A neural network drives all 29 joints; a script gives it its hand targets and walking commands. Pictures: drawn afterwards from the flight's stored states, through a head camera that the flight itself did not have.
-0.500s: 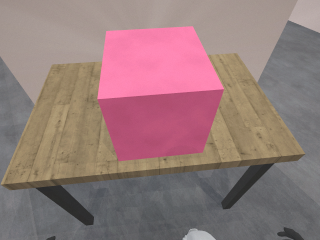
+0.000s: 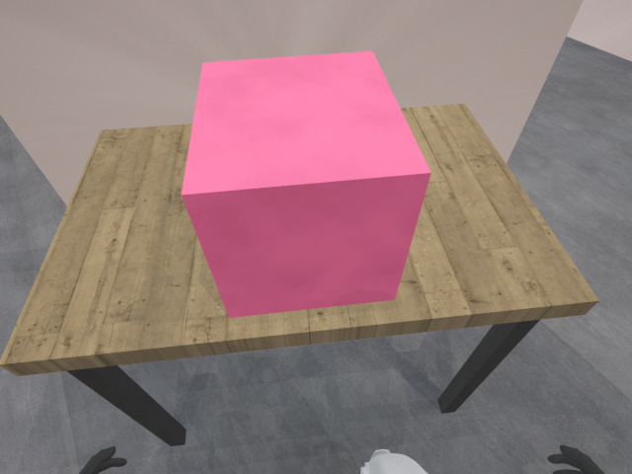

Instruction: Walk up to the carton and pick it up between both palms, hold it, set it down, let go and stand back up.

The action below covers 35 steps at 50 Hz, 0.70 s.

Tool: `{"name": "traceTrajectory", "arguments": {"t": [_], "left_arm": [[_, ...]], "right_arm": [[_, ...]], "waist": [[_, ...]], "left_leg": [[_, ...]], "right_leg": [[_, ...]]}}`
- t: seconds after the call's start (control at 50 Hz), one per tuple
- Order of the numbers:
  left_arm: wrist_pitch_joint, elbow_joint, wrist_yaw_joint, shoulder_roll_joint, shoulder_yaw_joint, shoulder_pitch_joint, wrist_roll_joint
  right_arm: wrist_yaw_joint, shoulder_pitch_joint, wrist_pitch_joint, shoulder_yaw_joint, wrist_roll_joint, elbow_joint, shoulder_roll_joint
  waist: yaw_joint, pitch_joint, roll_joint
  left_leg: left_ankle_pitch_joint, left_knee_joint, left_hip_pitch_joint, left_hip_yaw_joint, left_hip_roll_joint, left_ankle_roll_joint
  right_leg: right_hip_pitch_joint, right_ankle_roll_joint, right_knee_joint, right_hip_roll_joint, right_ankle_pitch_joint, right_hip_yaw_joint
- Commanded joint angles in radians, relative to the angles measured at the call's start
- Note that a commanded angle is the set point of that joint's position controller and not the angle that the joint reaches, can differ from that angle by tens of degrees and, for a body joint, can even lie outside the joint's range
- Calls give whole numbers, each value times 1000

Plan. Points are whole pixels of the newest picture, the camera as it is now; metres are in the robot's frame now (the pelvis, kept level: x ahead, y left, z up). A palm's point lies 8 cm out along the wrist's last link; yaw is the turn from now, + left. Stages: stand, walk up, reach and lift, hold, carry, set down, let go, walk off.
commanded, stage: walk up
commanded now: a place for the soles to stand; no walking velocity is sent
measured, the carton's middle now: (301, 184) +0.51 +0.03 +0.08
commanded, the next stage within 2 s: reach and lift in 1.16 s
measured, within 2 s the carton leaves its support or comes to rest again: neither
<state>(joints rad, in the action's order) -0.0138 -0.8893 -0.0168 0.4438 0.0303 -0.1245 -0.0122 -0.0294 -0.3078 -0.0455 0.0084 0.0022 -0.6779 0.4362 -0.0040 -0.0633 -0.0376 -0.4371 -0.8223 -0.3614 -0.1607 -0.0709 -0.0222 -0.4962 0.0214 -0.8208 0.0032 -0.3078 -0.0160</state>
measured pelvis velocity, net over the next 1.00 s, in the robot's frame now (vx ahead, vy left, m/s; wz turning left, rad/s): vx -0.06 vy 0.00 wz -0.02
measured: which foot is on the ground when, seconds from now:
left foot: down 0.00-1.00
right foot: down 0.00-0.22, up 0.24-0.38, down 0.40-1.00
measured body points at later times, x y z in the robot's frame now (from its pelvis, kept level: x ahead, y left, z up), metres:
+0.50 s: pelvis -0.04 -0.02 +0.00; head -0.03 -0.02 +0.45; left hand +0.08 +0.31 -0.10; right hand +0.06 -0.35 -0.09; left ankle -0.02 +0.11 -0.69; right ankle +0.00 -0.11 -0.70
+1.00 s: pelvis -0.06 +0.00 +0.00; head -0.03 +0.00 +0.45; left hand +0.08 +0.32 -0.10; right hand +0.04 -0.34 -0.07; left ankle -0.03 +0.11 -0.70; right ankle -0.01 -0.11 -0.70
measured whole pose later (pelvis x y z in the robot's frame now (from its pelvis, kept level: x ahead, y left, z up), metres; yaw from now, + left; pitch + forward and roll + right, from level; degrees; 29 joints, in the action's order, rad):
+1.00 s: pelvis -0.06 +0.00 +0.00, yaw -1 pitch -2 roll +1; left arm 0.02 -0.87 -0.03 0.44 0.04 -0.13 -0.01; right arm -0.03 -0.28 -0.06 0.01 0.00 -0.69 0.46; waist 0.00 -0.09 -0.03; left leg -0.39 -0.79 -0.36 -0.16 -0.09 -0.01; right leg -0.42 0.02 -0.82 0.02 -0.39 -0.03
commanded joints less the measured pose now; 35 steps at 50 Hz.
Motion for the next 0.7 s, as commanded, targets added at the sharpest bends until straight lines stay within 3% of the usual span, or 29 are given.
{"name": "traceTrajectory", "arguments": {"t": [0.0,0.02,0.04,0.08,0.12,0.16,0.18,0.2,0.22,0.24,0.26,0.28,0.32,0.34,0.36,0.38,0.4,0.42,0.44,0.52,0.58,0.6,0.62,0.64,0.66,0.68], "left_arm": [[11,88,0,239,62,14,0],[13,92,2,256,67,15,1],[16,100,5,272,70,38,-4],[21,119,9,271,71,86,-10],[28,129,4,250,69,101,-17],[37,138,-2,215,62,110,-11],[43,143,-3,190,57,126,-9],[44,138,-1,170,58,132,-6],[46,124,1,184,68,106,-11],[47,112,-1,204,76,67,-9],[45,92,-4,216,81,-2,1],[41,82,-9,222,83,-25,-2],[30,99,-17,204,79,4,-9],[26,97,-18,194,78,-6,-8],[20,82,-15,190,80,-50,-9],[13,71,-10,201,83,-79,-13],[1,95,-4,255,93,-53,-23],[-10,118,-1,304,97,-12,-14],[-11,115,1,297,95,1,-8],[-7,100,9,253,81,17,-12],[7,109,4,222,67,47,-2],[8,116,2,192,60,38,5],[12,115,-6,162,47,44,8],[20,97,-5,166,49,34,10],[23,92,-6,191,61,25,8],[20,87,-11,199,66,-3,10]], "right_arm": [[-18,85,12,95,-10,-24,217],[-16,80,21,94,-13,-29,206],[-16,55,27,97,-10,-40,211],[-9,7,28,100,-5,-67,221],[1,-41,20,100,1,-88,217],[6,-81,9,104,19,-102,231],[2,-95,5,110,29,-100,261],[-3,-69,-2,119,32,-95,320],[-11,30,-10,126,29,-64,365],[-17,95,-14,127,20,-43,366],[-21,156,-18,123,15,-28,352],[-21,154,-21,118,15,-22,326],[-15,105,-22,118,28,-21,306],[-12,109,-20,115,29,-19,305],[-9,135,-16,107,29,-9,290],[-8,120,-11,93,30,-8,249],[-7,70,-1,83,19,-10,192],[-12,110,10,85,5,3,203],[-16,126,14,95,4,-12,243],[-1,60,1,90,1,-64,227],[-3,9,-18,82,6,-90,199],[-8,-16,-29,86,17,-93,218],[-13,11,-37,93,32,-81,272],[-12,37,-38,99,32,-78,319],[-8,91,-39,102,26,-65,330],[-8,128,-40,102,22,-51,328]], "waist": [[12,116,-66],[16,105,-109],[12,75,-138],[5,5,-135],[-11,14,-133],[-34,34,-106],[-57,-10,3],[-67,-51,205],[-37,-95,244],[-4,-112,157],[37,-91,144],[44,-53,128],[12,-13,181],[20,1,198],[49,15,194],[57,11,135],[29,-42,-123],[24,-40,-156],[23,-29,-74],[13,0,-106],[-25,69,-69],[-28,129,-13],[-29,101,100],[-21,59,208],[-5,15,196],[20,3,162]], "left_leg": [[80,-55,-46,108,-17,-39],[-88,-137,-56,108,60,-24],[-202,-181,-46,121,73,-21],[-184,-199,-16,139,53,-20],[-125,-79,57,117,51,-25],[-99,79,160,139,37,-48],[-242,273,124,287,-62,-83],[-386,488,19,515,-262,-136],[-310,571,-99,617,-401,-216],[-191,545,-152,581,-395,-240],[-30,467,-143,498,-380,-245],[106,397,-103,432,-351,-241],[311,322,7,368,-319,-224],[346,287,14,347,-309,-206],[328,236,-41,300,-283,-170],[297,139,-131,215,-232,-109],[144,-69,-239,99,-92,-17],[-168,-121,-246,131,18,12],[-194,-150,-182,186,11,4],[-131,-41,-85,160,17,-8],[28,219,102,135,26,-25],[103,273,199,216,-34,-46],[33,355,186,369,-175,-91],[-63,463,89,480,-331,-174],[-5,465,31,498,-382,-228],[86,424,0,454,-372,-237]], "right_leg": [[115,167,215,-163,297,-316],[77,221,312,-221,161,-447],[13,251,389,-265,5,-517],[-100,252,454,-266,-191,-512],[-133,211,442,-211,-227,-437],[-207,109,384,-129,-267,-326],[-257,51,256,-40,-317,-255],[-239,24,-31,51,-285,-143],[-171,-2,-272,55,-199,-69],[-128,-12,-356,40,-186,-97],[-87,-18,-375,23,-177,-86],[-51,-21,-361,3,-185,-55],[-28,-13,-196,-20,-247,9],[24,-6,-88,-23,-231,29],[140,4,49,-15,-164,38],[261,16,179,-17,-121,-32],[224,75,379,-167,-102,-411],[149,159,471,-282,-37,-647],[124,185,454,-275,-32,-630],[127,160,401,-211,46,-467],[81,134,284,-146,122,-334],[35,99,194,-112,135,-276],[-73,40,95,-40,19,-176],[-41,14,-54,24,-156,-35],[-11,6,-122,-3,-221,-16],[33,8,-106,-23,-205,-9]]}}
